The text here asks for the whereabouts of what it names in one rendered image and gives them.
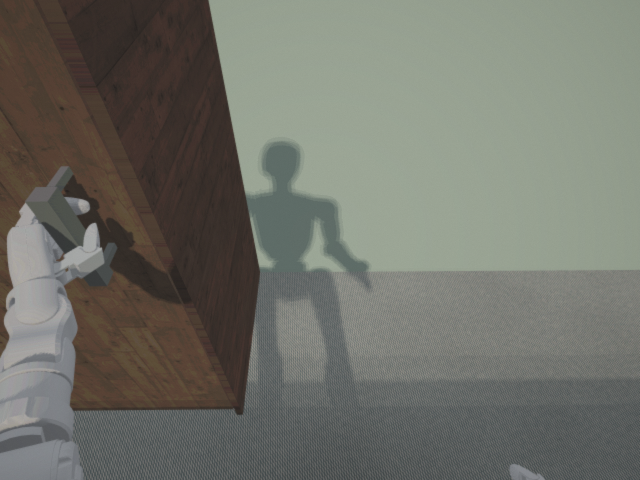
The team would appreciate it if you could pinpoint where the robot left forearm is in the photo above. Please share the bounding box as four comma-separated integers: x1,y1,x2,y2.
0,278,78,453

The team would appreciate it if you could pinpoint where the left robot upper arm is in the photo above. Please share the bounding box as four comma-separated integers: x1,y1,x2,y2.
0,439,84,480

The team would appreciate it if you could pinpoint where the handle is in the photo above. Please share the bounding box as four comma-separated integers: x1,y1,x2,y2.
25,166,117,286

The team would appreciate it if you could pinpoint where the wardrobe door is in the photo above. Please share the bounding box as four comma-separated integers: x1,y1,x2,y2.
0,0,233,411

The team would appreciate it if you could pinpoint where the left robot hand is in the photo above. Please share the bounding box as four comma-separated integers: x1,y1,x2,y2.
7,197,105,288

